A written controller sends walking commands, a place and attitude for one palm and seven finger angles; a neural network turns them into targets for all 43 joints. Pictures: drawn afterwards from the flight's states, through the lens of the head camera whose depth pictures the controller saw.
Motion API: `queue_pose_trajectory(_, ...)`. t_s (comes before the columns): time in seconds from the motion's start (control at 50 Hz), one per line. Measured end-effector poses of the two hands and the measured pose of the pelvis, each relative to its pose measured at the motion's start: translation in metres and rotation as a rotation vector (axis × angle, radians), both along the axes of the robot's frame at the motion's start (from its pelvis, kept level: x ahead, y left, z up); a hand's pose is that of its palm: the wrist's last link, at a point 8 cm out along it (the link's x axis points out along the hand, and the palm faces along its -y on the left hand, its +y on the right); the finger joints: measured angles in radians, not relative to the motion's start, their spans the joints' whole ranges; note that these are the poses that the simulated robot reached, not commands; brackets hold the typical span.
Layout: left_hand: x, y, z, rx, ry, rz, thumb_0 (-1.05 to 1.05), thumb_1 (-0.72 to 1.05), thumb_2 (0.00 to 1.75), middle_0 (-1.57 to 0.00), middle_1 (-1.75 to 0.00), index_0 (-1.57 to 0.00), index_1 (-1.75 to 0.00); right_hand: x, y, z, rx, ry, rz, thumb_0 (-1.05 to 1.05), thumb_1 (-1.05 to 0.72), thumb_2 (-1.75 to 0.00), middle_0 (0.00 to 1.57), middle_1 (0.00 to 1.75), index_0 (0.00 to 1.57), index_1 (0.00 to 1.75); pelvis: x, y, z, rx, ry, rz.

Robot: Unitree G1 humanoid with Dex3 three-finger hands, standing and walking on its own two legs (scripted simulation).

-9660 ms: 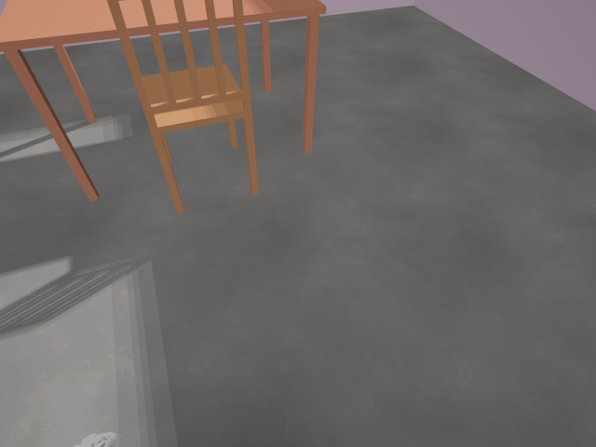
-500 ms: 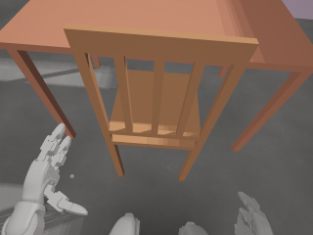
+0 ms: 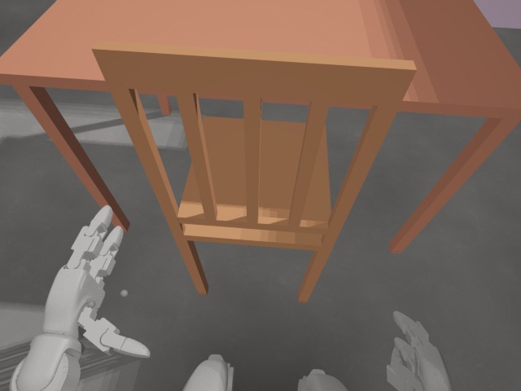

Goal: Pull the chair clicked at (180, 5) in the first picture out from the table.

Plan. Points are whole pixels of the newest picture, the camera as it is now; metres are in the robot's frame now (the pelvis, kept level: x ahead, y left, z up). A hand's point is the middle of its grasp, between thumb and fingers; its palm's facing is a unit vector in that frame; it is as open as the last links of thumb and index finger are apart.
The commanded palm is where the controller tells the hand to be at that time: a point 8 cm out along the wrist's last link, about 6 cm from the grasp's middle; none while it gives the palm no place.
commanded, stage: aim the fingers beside a spindle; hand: left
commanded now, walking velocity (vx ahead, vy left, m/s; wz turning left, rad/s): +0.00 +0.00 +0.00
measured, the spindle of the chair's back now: (252, 171) +0.48 +0.04 +0.03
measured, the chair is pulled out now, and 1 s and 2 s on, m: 0.00 0.00 0.00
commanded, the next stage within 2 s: push the fingers through the gap in 1.90 s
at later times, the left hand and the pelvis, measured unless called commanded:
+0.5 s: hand (159, 275) +0.28 +0.17 +0.02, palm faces -0.05 -1.00 -0.04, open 16.9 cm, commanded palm +0.27 +0.22 +0.02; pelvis +0.00 +0.00 -0.01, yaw -1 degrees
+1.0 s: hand (191, 258) +0.32 +0.13 +0.00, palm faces -0.07 -1.00 -0.02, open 16.9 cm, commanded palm +0.31 +0.19 +0.00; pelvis +0.00 +0.01 -0.03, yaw -1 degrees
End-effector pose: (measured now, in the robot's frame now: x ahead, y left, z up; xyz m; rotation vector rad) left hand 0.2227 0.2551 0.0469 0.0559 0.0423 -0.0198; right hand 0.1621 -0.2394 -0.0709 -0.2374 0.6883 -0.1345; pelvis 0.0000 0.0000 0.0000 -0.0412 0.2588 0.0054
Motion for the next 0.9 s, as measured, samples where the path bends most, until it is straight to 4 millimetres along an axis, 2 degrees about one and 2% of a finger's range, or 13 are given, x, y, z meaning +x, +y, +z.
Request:
queue_pose_trajectory(0.26,0.030,-0.022,-0.012,-0.021,-0.013,-0.039,-0.01,-0.50,0.30,-0.06,-0.08,-0.06,-0.08,-0.012,-0.012,-0.011,-0.014,0.043,-0.023,0.01,-0.90,-0.90,0.20,0.30,0.20,0.30,-0.002,-0.003,-0.007,0.007,0.024,-0.009)
queue_pose_trajectory(0.48,0.036,-0.032,-0.024,-0.019,-0.013,-0.024,-0.01,-0.50,0.30,-0.06,-0.08,-0.06,-0.08,-0.017,-0.008,-0.023,-0.002,0.088,-0.016,0.01,-0.90,-0.90,0.20,0.30,0.20,0.30,-0.002,0.000,-0.013,0.011,0.042,-0.013)
queue_pose_trajectory(0.72,0.062,-0.048,-0.035,-0.042,-0.024,-0.053,-0.01,-0.50,0.30,-0.06,-0.08,-0.06,-0.08,-0.015,-0.001,-0.034,0.003,0.119,-0.010,0.01,-0.90,-0.90,0.20,0.30,0.20,0.30,-0.004,0.004,-0.020,0.007,0.068,-0.015)
queue_pose_trajectory(0.9,0.071,-0.063,-0.042,-0.043,-0.024,-0.053,-0.01,-0.50,0.30,-0.06,-0.08,-0.06,-0.08,-0.017,0.002,-0.040,0.013,0.153,-0.008,0.01,-0.90,-0.90,0.20,0.30,0.20,0.30,-0.003,0.006,-0.024,0.010,0.082,-0.019)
